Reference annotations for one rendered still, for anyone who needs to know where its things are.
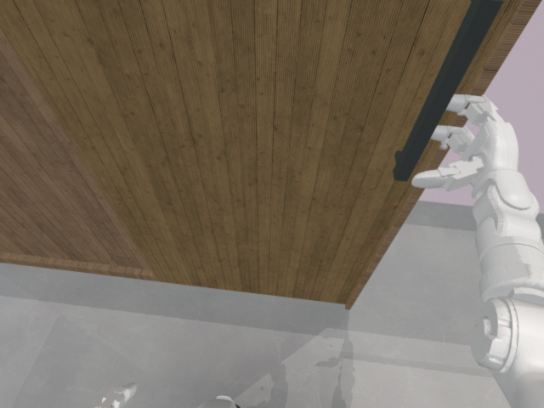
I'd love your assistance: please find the handle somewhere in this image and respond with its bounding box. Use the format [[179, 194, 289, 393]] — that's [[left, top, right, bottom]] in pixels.
[[393, 0, 504, 182]]

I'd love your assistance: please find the right robot forearm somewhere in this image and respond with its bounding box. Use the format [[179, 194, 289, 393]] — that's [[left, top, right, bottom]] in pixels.
[[472, 169, 544, 305]]

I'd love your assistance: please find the robot left hand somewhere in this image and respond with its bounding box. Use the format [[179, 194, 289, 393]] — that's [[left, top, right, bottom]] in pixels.
[[95, 382, 138, 408]]

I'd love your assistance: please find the robot right upper arm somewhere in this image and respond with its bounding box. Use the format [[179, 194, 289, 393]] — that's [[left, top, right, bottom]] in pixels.
[[470, 297, 544, 408]]

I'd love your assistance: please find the robot right hand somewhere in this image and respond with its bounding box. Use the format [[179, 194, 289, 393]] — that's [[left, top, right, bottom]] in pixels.
[[411, 94, 519, 192]]

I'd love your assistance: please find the wardrobe door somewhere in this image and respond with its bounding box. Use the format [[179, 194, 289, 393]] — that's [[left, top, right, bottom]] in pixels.
[[0, 0, 522, 304], [0, 26, 150, 269]]

